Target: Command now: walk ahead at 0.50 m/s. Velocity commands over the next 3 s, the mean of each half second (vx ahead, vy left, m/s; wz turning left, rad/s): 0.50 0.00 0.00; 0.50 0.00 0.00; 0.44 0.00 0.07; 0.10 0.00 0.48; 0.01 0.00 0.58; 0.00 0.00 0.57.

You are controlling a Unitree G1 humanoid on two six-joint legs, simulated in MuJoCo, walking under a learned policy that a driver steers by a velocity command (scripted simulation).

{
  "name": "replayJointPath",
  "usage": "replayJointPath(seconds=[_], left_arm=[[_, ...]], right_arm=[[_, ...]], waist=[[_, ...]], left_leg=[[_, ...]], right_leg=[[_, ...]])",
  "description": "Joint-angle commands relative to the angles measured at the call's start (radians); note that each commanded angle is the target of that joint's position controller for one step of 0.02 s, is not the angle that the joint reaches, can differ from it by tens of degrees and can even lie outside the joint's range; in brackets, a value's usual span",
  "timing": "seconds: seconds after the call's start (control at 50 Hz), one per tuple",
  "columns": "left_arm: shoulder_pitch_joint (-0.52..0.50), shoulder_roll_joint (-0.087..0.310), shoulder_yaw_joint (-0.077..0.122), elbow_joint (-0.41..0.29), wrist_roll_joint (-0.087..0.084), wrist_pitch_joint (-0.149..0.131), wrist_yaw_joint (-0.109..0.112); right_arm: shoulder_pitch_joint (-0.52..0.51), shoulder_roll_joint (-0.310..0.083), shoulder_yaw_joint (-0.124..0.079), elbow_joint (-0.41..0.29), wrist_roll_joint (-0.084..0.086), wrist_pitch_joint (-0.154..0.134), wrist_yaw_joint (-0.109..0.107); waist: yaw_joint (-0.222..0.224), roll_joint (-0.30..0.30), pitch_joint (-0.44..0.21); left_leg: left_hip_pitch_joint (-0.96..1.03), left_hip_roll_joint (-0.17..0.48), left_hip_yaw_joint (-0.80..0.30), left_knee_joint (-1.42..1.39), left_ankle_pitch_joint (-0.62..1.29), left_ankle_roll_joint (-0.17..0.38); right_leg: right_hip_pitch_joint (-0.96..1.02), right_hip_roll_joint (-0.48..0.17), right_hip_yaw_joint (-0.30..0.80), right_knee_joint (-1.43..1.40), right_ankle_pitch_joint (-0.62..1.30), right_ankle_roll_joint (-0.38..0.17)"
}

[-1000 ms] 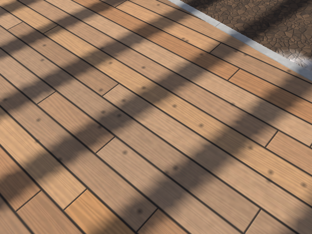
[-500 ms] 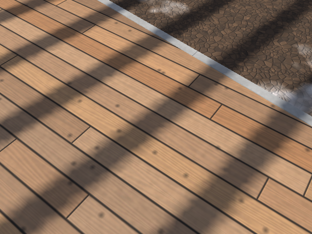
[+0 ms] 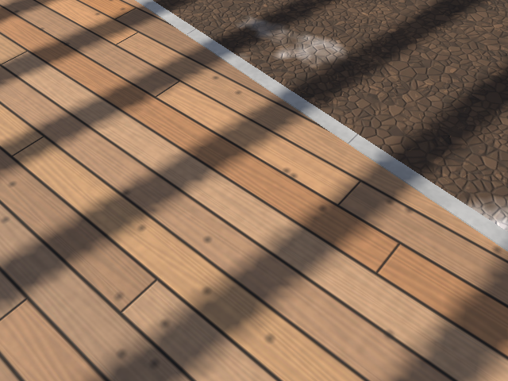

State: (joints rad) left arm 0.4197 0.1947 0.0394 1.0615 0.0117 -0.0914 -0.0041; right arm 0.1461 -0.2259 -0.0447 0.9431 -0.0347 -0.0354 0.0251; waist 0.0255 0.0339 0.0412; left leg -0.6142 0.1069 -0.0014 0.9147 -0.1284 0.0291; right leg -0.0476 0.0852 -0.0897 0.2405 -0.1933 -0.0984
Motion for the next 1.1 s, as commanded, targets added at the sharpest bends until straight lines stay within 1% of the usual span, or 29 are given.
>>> replayJointPath(seconds=[0.02, 0.1, 0.16, 0.2, 0.22, 0.24, 0.26, 0.28, 0.3, 0.32, 0.36, 0.38, 0.42, 0.48, 0.58, 0.68, 0.74, 0.76, 0.78, 0.8, 0.82, 0.84, 0.86, 0.88, 0.9, 0.92, 0.96, 1.02, 1.1], left_arm=[[0.025, 0.112, 0.013, -0.038, -0.001, -0.015, 0.003], [0.096, 0.119, 0.013, -0.011, 0.006, -0.011, 0.011], [0.094, 0.132, 0.018, 0.000, 0.015, -0.004, 0.021], [0.061, 0.147, 0.023, -0.001, 0.017, -0.001, 0.025], [0.043, 0.147, 0.022, -0.003, 0.012, 0.003, 0.023], [0.035, 0.127, 0.014, -0.025, 0.004, 0.001, 0.020], [0.135, 0.028, -0.006, -0.054, -0.037, 0.001, 0.007], [0.100, 0.117, 0.021, -0.042, -0.012, 0.003, 0.009], [0.017, 0.124, 0.028, -0.068, -0.003, 0.005, 0.008], [-0.040, 0.106, 0.024, -0.080, 0.000, -0.001, 0.004], [-0.042, 0.074, 0.024, -0.079, 0.021, 0.019, -0.004], [-0.027, 0.056, 0.022, -0.071, 0.026, 0.032, -0.011], [-0.050, 0.049, 0.023, -0.083, 0.029, 0.048, -0.019], [-0.181, 0.060, 0.023, -0.130, 0.028, 0.060, -0.024], [-0.370, 0.047, 0.009, -0.195, 0.014, 0.055, -0.026], [-0.482, 0.057, 0.005, -0.242, 0.011, 0.045, -0.022], [-0.440, 0.072, 0.013, -0.243, 0.010, 0.031, -0.017], [-0.362, 0.085, 0.021, -0.219, 0.011, 0.026, -0.010], [-0.211, 0.099, 0.033, -0.168, 0.015, 0.017, -0.002], [-0.031, 0.150, 0.053, -0.115, 0.035, 0.007, 0.008], [0.099, 0.267, 0.084, -0.102, 0.056, 0.006, 0.014], [0.042, 0.249, 0.080, -0.103, 0.022, 0.022, 0.002], [-0.082, 0.207, 0.068, -0.121, 0.002, 0.026, -0.001], [-0.154, 0.137, 0.049, -0.133, 0.001, 0.021, -0.005], [-0.182, 0.099, 0.038, -0.129, 0.002, 0.014, -0.004], [-0.184, 0.069, 0.028, -0.115, -0.001, 0.008, 0.000], [-0.131, 0.069, 0.024, -0.088, 0.002, -0.008, 0.004], [-0.071, 0.109, 0.030, -0.066, 0.000, -0.017, 0.005], [-0.004, 0.100, 0.022, -0.051, -0.001, -0.015, 0.005]], right_arm=[[-0.091, -0.020, 0.006, -0.072, 0.009, -0.006, 0.004], [-0.192, -0.028, 0.010, -0.108, 0.012, -0.011, 0.001], [-0.202, -0.046, 0.003, -0.126, 0.012, -0.021, -0.002], [-0.081, -0.065, -0.011, -0.092, 0.010, -0.033, -0.011], [0.076, -0.081, -0.023, -0.038, 0.004, -0.043, -0.019], [0.257, -0.140, -0.044, 0.010, -0.017, -0.053, -0.031], [0.367, -0.250, -0.073, 0.020, -0.034, -0.051, -0.035], [0.304, -0.220, -0.069, 0.017, 0.007, -0.033, -0.025], [0.183, -0.173, -0.056, -0.002, 0.021, -0.031, -0.022], [0.122, -0.107, -0.039, -0.011, 0.020, -0.038, -0.018], [0.099, -0.042, -0.018, 0.012, 0.022, -0.053, -0.024], [0.119, -0.034, -0.014, 0.024, 0.020, -0.061, -0.026], [0.174, -0.059, -0.018, 0.047, 0.024, -0.074, -0.028], [0.226, -0.079, -0.019, 0.063, 0.024, -0.076, -0.029], [0.312, -0.073, -0.011, 0.084, 0.023, -0.072, -0.030], [0.389, -0.079, -0.011, 0.117, 0.012, -0.065, -0.041], [0.360, -0.096, -0.017, 0.122, 0.006, -0.062, -0.049], [0.345, -0.106, -0.020, 0.121, 0.005, -0.060, -0.050], [0.326, -0.110, -0.021, 0.120, 0.010, -0.057, -0.047], [0.316, -0.093, -0.014, 0.103, 0.018, -0.058, -0.044], [0.400, -0.002, 0.005, 0.069, 0.061, -0.059, -0.032], [0.384, -0.065, -0.017, 0.080, 0.038, -0.058, -0.031], [0.299, -0.080, -0.026, 0.056, 0.025, -0.053, -0.031], [0.244, -0.065, -0.022, 0.042, 0.021, -0.058, -0.026], [0.227, -0.045, -0.022, 0.041, 0.016, -0.053, -0.023], [0.240, -0.032, -0.021, 0.043, 0.001, -0.040, -0.019], [0.254, -0.011, -0.020, 0.048, -0.007, -0.019, -0.008], [0.150, -0.017, -0.021, 0.008, -0.007, -0.003, -0.001], [-0.025, -0.019, -0.013, -0.054, 0.004, -0.003, 0.003]], waist=[[-0.002, -0.094, 0.055], [0.033, -0.104, 0.064], [0.017, -0.106, 0.067], [-0.043, -0.112, 0.008], [-0.110, -0.083, -0.069], [-0.173, -0.034, -0.180], [-0.149, 0.185, -0.324], [-0.134, 0.110, -0.319], [-0.086, 0.054, -0.154], [-0.069, 0.002, -0.073], [-0.008, 0.022, -0.009], [0.003, 0.028, -0.015], [0.013, 0.024, -0.012], [-0.004, 0.019, 0.028], [-0.052, 0.021, 0.055], [-0.084, 0.030, 0.071], [-0.044, 0.038, 0.052], [-0.009, 0.044, 0.011], [0.057, 0.021, -0.062], [0.120, -0.014, -0.167], [0.111, -0.222, -0.320], [0.087, -0.184, -0.330], [0.035, -0.115, -0.163], [0.016, -0.064, -0.069], [-0.014, -0.064, -0.018], [-0.043, -0.086, 0.002], [-0.058, -0.092, -0.006], [-0.056, -0.084, 0.022], [-0.017, -0.086, 0.054]], left_leg=[[0.001, -0.017, 0.053, -0.154, 0.101, -0.014], [0.002, -0.044, 0.075, -0.280, 0.113, 0.008], [0.029, -0.062, 0.074, -0.340, 0.026, 0.045], [0.206, -0.116, 0.095, -0.392, -0.044, 0.081], [0.393, -0.145, 0.111, -0.459, -0.011, 0.106], [0.657, -0.024, -0.021, -0.465, -0.047, 0.152], [0.952, 0.286, -0.503, -0.539, -0.158, 0.284], [0.899, 0.300, -0.674, -0.648, -0.175, 0.302], [0.762, 0.264, -0.498, -0.653, -0.186, 0.274], [0.633, 0.220, -0.389, -0.691, -0.114, 0.247], [0.478, 0.130, -0.232, -0.738, 0.008, 0.178], [0.458, 0.114, -0.194, -0.746, 0.054, 0.172], [0.455, 0.099, -0.151, -0.762, 0.136, 0.180], [0.475, 0.087, -0.116, -0.804, 0.132, 0.184], [0.545, 0.065, -0.061, -0.807, 0.237, 0.167], [0.697, 0.104, -0.050, -0.756, 0.360, 0.174], [0.739, 0.121, -0.027, -0.652, 0.589, 0.154], [0.734, 0.114, -0.014, -0.559, 0.724, 0.141], [0.700, 0.082, 0.017, -0.390, 0.768, 0.123], [0.531, 0.042, 0.041, -0.162, 0.578, 0.103], [0.182, -0.112, 0.113, 0.243, 0.054, 0.048], [0.049, -0.176, -0.019, 0.399, -0.377, 0.060], [-0.017, -0.107, -0.055, 0.422, -0.297, 0.068], [-0.008, -0.069, -0.052, 0.369, -0.221, 0.068], [0.029, -0.039, -0.046, 0.305, -0.180, 0.066], [0.079, -0.021, -0.043, 0.254, -0.159, 0.055], [0.116, -0.020, -0.022, 0.221, -0.134, 0.036], [0.025, 0.004, 0.002, 0.135, -0.051, 0.008], [-0.040, 0.008, 0.033, -0.076, 0.070, -0.018]], right_leg=[[-0.056, -0.245, 0.144, -0.125, 0.324, -0.095], [0.063, -0.278, 0.139, -0.096, 0.384, -0.099], [0.147, -0.316, 0.138, -0.033, 0.506, -0.093], [0.149, -0.308, 0.110, 0.118, 0.746, -0.069], [0.109, -0.273, 0.077, 0.294, 0.779, -0.050], [-0.068, -0.231, 0.049, 0.540, 0.564, -0.029], [-0.426, -0.063, -0.021, 0.941, -0.024, 0.025], [-0.537, -0.031, 0.115, 1.073, -0.302, 0.012], [-0.596, -0.094, 0.138, 1.085, -0.226, 0.004], [-0.580, -0.129, 0.139, 1.032, -0.155, 0.005], [-0.488, -0.174, 0.134, 0.920, -0.100, 0.019], [-0.457, -0.174, 0.126, 0.900, -0.089, 0.028], [-0.475, -0.177, 0.106, 0.868, -0.059, 0.045], [-0.577, -0.201, 0.083, 0.769, 0.039, 0.071], [-0.600, -0.184, 0.040, 0.519, 0.166, 0.086], [-0.607, -0.151, 0.017, 0.382, 0.144, 0.050], [-0.497, -0.110, 0.000, 0.316, 0.043, 0.004], [-0.388, -0.076, -0.014, 0.293, 0.013, -0.015], [-0.210, -0.044, -0.033, 0.226, 0.050, -0.038], [0.057, -0.136, 0.069, 0.220, 0.046, -0.079], [0.367, -0.447, 0.528, 0.164, -0.066, -0.205], [0.340, -0.500, 0.764, 0.038, -0.056, -0.236], [0.194, -0.461, 0.600, 0.028, -0.111, -0.205], [0.054, -0.420, 0.488, -0.015, -0.071, -0.177], [-0.038, -0.370, 0.397, -0.048, -0.027, -0.137], [-0.107, -0.329, 0.327, -0.070, 0.028, -0.108], [-0.136, -0.301, 0.263, -0.084, 0.134, -0.107], [-0.119, -0.287, 0.211, -0.121, 0.178, -0.117], [-0.063, -0.261, 0.161, -0.136, 0.249, -0.106]])
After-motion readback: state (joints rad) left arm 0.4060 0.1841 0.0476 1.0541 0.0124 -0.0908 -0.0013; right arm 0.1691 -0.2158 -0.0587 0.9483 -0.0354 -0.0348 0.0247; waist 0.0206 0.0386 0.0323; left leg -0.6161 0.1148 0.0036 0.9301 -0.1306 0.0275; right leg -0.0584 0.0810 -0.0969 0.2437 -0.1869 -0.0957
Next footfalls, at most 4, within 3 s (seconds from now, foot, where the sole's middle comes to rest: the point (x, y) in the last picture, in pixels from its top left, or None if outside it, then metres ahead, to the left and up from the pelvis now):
0.24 left None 0.30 0.12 -0.78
0.80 right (300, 343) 0.60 -0.06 -0.78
1.34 left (238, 250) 0.89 0.13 -0.78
1.96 right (294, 234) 0.96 -0.05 -0.78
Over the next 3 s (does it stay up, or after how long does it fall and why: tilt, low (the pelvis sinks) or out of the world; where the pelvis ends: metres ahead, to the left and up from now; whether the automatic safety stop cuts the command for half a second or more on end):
stays up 0.85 0.02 -0.01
